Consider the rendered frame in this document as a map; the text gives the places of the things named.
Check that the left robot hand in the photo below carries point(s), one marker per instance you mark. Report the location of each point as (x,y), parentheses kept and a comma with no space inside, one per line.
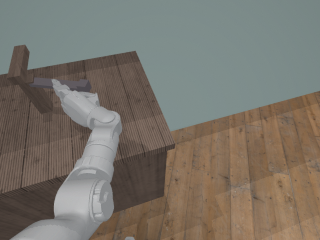
(77,105)

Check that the tap lever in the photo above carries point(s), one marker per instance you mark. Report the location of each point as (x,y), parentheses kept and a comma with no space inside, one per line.
(83,85)

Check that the left robot forearm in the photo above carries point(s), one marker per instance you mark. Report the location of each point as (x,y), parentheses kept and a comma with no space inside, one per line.
(101,148)

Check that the counter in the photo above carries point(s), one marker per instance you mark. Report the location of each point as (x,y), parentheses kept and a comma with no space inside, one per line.
(40,144)

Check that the left robot upper arm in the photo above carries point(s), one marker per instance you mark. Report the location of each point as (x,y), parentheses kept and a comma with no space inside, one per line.
(81,205)

